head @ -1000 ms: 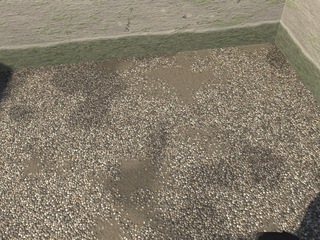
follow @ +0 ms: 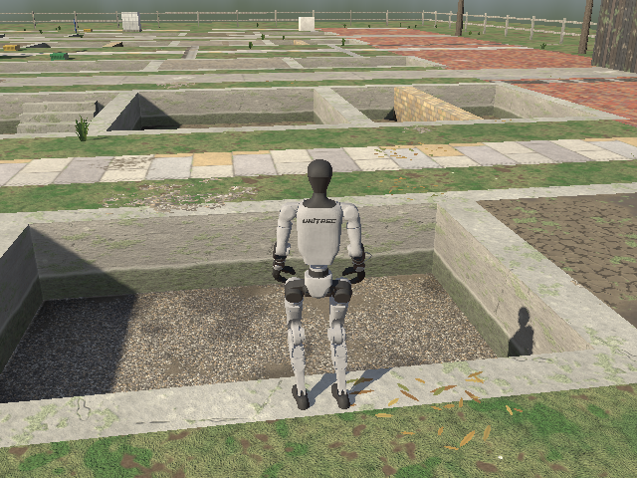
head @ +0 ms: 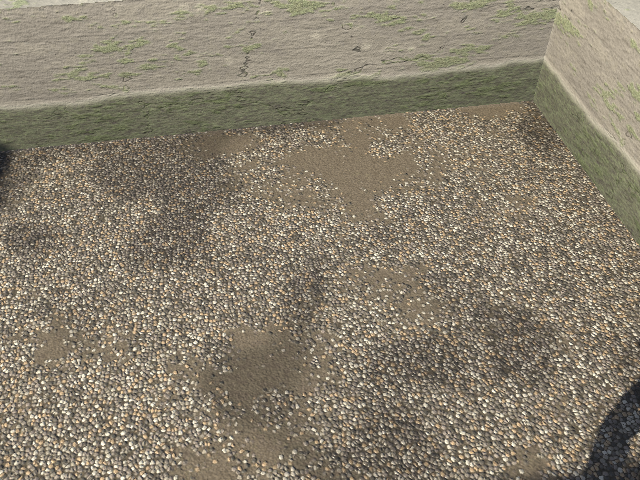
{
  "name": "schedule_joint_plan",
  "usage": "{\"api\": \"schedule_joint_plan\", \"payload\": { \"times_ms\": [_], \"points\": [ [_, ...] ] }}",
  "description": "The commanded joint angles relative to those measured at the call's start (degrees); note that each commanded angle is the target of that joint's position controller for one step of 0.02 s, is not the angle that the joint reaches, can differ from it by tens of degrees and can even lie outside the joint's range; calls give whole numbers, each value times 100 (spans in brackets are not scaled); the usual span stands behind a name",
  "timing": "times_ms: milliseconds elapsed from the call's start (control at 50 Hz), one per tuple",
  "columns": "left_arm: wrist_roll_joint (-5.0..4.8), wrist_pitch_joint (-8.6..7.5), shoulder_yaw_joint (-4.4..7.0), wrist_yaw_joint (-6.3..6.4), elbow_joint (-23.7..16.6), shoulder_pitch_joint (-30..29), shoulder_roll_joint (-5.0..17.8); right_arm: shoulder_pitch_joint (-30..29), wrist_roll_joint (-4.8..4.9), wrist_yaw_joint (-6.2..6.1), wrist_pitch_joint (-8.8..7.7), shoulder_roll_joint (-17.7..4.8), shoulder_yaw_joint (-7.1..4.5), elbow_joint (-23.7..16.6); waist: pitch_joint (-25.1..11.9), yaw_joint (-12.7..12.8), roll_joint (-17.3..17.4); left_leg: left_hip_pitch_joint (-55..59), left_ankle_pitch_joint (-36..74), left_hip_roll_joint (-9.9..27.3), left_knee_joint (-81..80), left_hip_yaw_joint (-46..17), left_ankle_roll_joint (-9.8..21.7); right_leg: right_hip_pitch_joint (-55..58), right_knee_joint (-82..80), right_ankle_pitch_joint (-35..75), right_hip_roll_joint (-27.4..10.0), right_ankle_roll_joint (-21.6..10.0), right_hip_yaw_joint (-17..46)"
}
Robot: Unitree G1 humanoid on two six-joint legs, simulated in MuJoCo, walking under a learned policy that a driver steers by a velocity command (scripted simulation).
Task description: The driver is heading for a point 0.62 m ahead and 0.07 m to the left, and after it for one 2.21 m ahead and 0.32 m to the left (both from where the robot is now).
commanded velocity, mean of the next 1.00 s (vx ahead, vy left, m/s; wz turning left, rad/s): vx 0.50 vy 0.00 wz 0.00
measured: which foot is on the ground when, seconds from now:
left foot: down 0.00-1.00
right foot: down 0.00-1.00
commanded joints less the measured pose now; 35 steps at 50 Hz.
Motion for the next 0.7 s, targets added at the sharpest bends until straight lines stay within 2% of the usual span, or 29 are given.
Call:
{"api": "schedule_joint_plan", "payload": {
  "times_ms": [20,40,60,140,180,200,260,700],
  "points": [
    [3,-93,113,12,-513,-483,411,-366,0,-7,-96,-394,-104,-532,-216,-4,-48,941,901,365,-610,-493,-52,-964,-635,1877,-305,-309,-58],
    [3,-92,112,12,-512,-491,410,-362,0,-7,-96,-393,-102,-536,-215,-6,-49,934,891,365,-612,-494,-52,-961,-638,1868,-305,-308,-60],
    [-15,-126,98,-16,-488,-491,438,-467,-54,56,-103,-310,-55,-642,-132,-32,-136,727,655,299,-636,-495,-57,-934,-701,1661,-256,-261,42],
    [-6,-147,95,-28,-493,-535,449,-398,-47,100,-139,-344,-53,-663,-169,-47,-130,761,600,269,-628,-531,-71,-942,-762,1550,-266,-275,118],
    [-3,-152,98,-26,-484,-533,458,-361,-43,98,-155,-353,-53,-670,-207,-53,-104,805,675,293,-636,-549,-58,-924,-746,1537,-255,-262,87],
    [15,-122,112,3,-503,-551,428,-241,13,33,-150,-438,-96,-576,-295,-36,14,1006,940,369,-620,-555,-46,-941,-666,1738,-301,-305,-23],
    [16,-100,116,15,-487,-539,418,-247,19,-11,-124,-417,-91,-580,-276,-27,40,985,1134,437,-640,-543,-8,-902,-583,1764,-283,-266,-158],
    [4,-78,102,20,-477,-634,402,-220,-1,-2,-96,-389,-74,-583,-229,-41,-55,862,1018,350,-574,-492,-46,-820,-620,1926,-318,-296,-124]
  ]
}}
